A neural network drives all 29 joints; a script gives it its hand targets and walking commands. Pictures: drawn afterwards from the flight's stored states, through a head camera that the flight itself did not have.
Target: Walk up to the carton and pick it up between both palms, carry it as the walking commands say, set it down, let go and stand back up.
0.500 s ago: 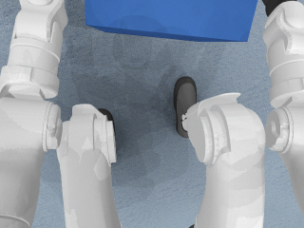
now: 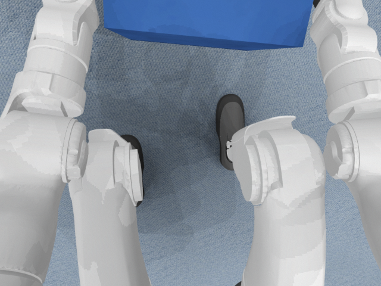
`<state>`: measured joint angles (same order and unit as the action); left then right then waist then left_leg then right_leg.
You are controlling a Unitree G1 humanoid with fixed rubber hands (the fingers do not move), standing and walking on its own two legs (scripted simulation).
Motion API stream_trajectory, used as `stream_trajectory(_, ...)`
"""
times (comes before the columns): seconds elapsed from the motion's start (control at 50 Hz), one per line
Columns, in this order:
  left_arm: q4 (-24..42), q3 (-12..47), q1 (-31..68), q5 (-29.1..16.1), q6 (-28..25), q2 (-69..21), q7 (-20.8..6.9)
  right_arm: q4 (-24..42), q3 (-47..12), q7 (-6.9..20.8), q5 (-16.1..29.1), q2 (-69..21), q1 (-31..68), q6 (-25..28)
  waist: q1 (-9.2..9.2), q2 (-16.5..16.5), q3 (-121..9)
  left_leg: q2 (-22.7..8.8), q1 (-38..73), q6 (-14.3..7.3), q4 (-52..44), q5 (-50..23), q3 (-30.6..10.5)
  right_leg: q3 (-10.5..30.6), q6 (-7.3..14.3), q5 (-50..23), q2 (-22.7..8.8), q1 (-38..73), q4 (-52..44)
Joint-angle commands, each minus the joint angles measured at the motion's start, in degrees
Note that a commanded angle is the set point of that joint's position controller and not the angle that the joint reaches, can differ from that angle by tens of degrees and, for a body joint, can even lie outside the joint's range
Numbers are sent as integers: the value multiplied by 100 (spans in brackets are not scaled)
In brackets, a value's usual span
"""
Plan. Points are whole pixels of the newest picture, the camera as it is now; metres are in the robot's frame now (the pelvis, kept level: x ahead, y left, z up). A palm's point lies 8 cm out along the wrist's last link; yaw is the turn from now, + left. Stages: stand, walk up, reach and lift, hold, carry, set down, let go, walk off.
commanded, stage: reach and lift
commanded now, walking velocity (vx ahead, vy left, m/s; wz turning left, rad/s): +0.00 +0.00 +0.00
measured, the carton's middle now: out of the picture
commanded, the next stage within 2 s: none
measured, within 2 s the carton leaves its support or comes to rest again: leaves its support in 0.88 s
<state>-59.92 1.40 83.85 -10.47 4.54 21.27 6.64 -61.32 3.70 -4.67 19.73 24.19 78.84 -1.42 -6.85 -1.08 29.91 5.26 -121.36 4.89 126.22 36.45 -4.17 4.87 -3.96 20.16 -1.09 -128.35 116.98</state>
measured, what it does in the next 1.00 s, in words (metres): stands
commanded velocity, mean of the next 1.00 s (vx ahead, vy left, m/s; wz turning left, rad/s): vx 0.00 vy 0.00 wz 0.00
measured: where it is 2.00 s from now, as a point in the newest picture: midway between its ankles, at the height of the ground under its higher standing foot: (180, 164)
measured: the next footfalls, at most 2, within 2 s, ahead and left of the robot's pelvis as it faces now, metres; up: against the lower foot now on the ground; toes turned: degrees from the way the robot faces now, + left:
none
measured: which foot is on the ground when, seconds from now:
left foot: down 0.00-1.00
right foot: down 0.00-1.00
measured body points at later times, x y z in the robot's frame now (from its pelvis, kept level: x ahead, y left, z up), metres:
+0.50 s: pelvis -0.01 +0.00 -0.01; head +0.37 -0.01 +0.22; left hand +0.57 +0.09 -0.20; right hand +0.51 -0.27 -0.19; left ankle +0.11 +0.13 -0.35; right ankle +0.18 -0.15 -0.35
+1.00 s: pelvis -0.01 +0.01 -0.01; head +0.36 -0.02 +0.24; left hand +0.56 +0.10 -0.19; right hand +0.50 -0.26 -0.18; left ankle +0.11 +0.13 -0.35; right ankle +0.18 -0.15 -0.35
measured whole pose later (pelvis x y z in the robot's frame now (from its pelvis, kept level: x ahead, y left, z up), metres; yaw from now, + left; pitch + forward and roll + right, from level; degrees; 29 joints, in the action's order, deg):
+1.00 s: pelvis -0.01 +0.01 -0.01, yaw +0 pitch +29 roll +0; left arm -55.8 -0.1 83.9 -9.8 14.0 20.6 8.0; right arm -57.2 7.4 -5.7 17.1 23.3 79.4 -11.3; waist -7.4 0.6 30.2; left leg 5.8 -121.3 3.6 126.9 34.5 -2.9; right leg 6.2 -5.2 18.8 -1.1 -127.3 117.3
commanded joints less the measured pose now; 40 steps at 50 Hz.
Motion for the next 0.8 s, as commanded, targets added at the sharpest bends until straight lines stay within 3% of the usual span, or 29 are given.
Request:
stream_trajectory(0.0, 1104, 223, 2326, -82, -361, 57, -123, 690, 96, -29, 27, -473, 1673, 341, -131, 755, -9192, -272, 2218, -206, -1544, -1237, 739, -957, 177, -1557, -3, 4753, -270)
stream_trajectory(0.02, 1106, 216, 2342, -87, -371, 81, -124, 563, 77, -43, 48, -546, 1601, 340, -105, 836, -9249, -265, 2272, -196, -1532, -1248, 769, -920, 190, -1577, -16, 4774, -272)
stream_trajectory(0.04, 1023, 263, 2206, -111, -369, -50, -150, 683, 130, -57, -14, -612, 1611, 366, -241, 782, -9236, -241, 2319, -226, -1567, -1292, 691, -993, 177, -1625, 0, 4697, -274)
stream_trajectory(0.06, 1047, 369, 2314, -141, -363, -224, -172, 637, 2, -44, 12, -809, 1739, 366, -123, 821, -9320, -251, 2335, -210, -1535, -1351, 719, -964, 195, -1619, -15, 4746, -275)
stream_trajectory(0.16, 1356, 626, 2700, -177, -362, -1051, -296, 716, -256, 126, 79, -1595, 2223, 337, -129, 824, -9288, -189, 2268, -233, -1504, -1448, 725, -970, 193, -1648, 36, 4618, -241)
stream_trajectory(0.18, 1306, 736, 2748, -171, -345, -1363, -362, 716, -338, 188, 126, -1864, 2415, 328, -56, 861, -9262, -172, 2269, -228, -1503, -1487, 734, -960, 212, -1686, 58, 4657, -246)
stream_trajectory(0.22, 1371, 871, 2954, -181, -314, -2015, -519, 836, -424, 320, 95, -2467, 2747, 294, -121, 860, -9317, -125, 2115, -246, -1488, -1481, 750, -939, 217, -1701, 104, 4646, -257)
stream_trajectory(0.28, 1428, 1050, 3365, -151, -248, -3093, -782, 935, -609, 584, 68, -3357, 3302, 242, -43, 857, -9374, -45, 2007, -263, -1444, -1441, 775, -961, 225, -1647, 155, 4599, -163)
stream_trajectory(0.36, 1323, 1034, 3653, -102, -141, -3799, -1059, 910, -614, 807, -78, -4036, 3573, 109, -134, 758, -9250, 42, 1569, -335, -1377, -1123, 838, -934, 245, -1428, 210, 4640, -171)
stream_trajectory(0.38, 1227, 1025, 3608, -116, -111, -3967, -1098, 938, -650, 855, -35, -4193, 3657, 96, -69, 801, -9276, 43, 1578, -314, -1368, -1094, 853, -960, 269, -1386, 185, 4633, -122)
stream_trajectory(0.42, 1176, 1037, 3602, -43, -57, -4316, -1181, 928, -606, 944, -98, -4345, 3745, 42, -162, 912, -9062, 58, 1530, -344, -1420, -1044, 836, -984, 284, -1271, 217, 4306, -153)
stream_trajectory(0.48, 1096, 988, 3632, 32, 29, -4583, -1275, 973, -626, 1090, -36, -4658, 3959, -35, -22, 1006, -9094, 45, 1592, -338, -1396, -1026, 891, -1015, 320, -1167, 195, 4229, -138)
stream_trajectory(0.54, 1146, 1001, 3578, 73, 96, -4956, -1348, 1108, -606, 1201, -77, -4769, 4150, -82, -68, 1041, -9029, 52, 1549, -355, -1431, -1154, 828, -1026, 357, -1241, 216, 4038, -92)
stream_trajectory(0.56, 1175, 952, 3549, 106, 102, -4973, -1360, 1096, -605, 1216, -55, -4837, 4081, -97, 21, 1075, -9084, 70, 1621, -322, -1409, -1208, 857, -1032, 377, -1280, 213, 4153, -70)
stream_trajectory(0.58, 1211, 972, 3565, 74, 109, -5064, -1373, 1237, -609, 1241, -36, -4931, 4158, -105, -79, 1003, -9139, 63, 1616, -348, -1401, -1272, 833, -1075, 366, -1381, 223, 4114, -58)
stream_trajectory(0.64, 1290, 1059, 3469, 10, 157, -5259, -1400, 1499, -752, 1282, 33, -4981, 4159, -131, -150, 1002, -9532, 99, 1884, -344, -1335, -1520, 871, -1098, 365, -1636, 240, 4360, -60)
stream_trajectory(0.68, 1565, 1121, 3520, -23, 177, -5394, -1398, 1733, -832, 1292, 81, -5043, 4220, -167, -130, 984, -9931, 141, 2089, -362, -1307, -1668, 863, -1126, 361, -1762, 260, 4516, -52)
stream_trajectory(0.72, 1856, 1211, 3741, -114, 218, -5351, -1377, 2043, -877, 1307, 108, -5002, 4339, -233, -280, 927, -10418, 131, 2374, -353, -1279, -1808, 859, -1174, 344, -1931, 255, 4763, -22)
stream_trajectory(0.78, 2271, 1365, 3921, -211, 291, -5443, -1313, 2470, -920, 1313, 225, -4998, 4473, -315, -364, 1002, -11153, 167, 2989, -374, -1318, -2031, 891, -1267, 334, -2081, 272, 4955, -56)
